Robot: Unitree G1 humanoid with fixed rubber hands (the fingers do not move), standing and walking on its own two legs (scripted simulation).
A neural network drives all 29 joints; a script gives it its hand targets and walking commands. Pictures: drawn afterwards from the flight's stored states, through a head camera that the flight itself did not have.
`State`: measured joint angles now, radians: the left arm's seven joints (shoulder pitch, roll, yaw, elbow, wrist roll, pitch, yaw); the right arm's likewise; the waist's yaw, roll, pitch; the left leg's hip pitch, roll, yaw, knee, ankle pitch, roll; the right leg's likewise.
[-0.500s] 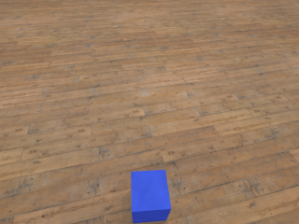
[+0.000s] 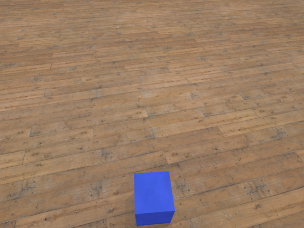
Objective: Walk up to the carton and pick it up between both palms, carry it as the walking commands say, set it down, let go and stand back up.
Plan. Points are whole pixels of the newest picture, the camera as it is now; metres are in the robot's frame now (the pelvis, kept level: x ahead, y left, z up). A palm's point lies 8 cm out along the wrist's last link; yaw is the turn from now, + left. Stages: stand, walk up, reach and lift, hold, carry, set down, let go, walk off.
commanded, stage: walk up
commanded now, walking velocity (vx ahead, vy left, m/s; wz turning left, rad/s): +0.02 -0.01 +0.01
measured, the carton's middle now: (152, 198) +0.43 -0.01 -0.65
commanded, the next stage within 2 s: stand in 0.62 s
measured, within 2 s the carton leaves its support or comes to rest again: neither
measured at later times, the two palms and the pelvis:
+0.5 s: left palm out of the picture +0.02 +0.22 -0.14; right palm out of the picture +0.02 -0.23 -0.14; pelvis +0.03 -0.01 +0.01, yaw -1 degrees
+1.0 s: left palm (76, 220) +0.20 +0.22 -0.12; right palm (239, 224) +0.19 -0.25 -0.13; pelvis +0.02 -0.01 -0.02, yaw +0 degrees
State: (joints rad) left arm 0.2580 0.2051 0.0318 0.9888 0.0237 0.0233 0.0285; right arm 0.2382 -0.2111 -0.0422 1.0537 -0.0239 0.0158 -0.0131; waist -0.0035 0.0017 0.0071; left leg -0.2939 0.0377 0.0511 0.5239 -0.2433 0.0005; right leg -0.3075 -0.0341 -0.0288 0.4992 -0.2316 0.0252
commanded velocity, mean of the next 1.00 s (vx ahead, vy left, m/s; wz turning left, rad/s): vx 0.00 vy -0.01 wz -0.01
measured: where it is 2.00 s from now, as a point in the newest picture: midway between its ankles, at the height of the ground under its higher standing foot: outside the picture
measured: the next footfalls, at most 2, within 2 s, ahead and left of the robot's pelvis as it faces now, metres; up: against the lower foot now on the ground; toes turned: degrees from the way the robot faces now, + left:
none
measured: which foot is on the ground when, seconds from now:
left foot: down 0.00-1.00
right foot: down 0.00-1.00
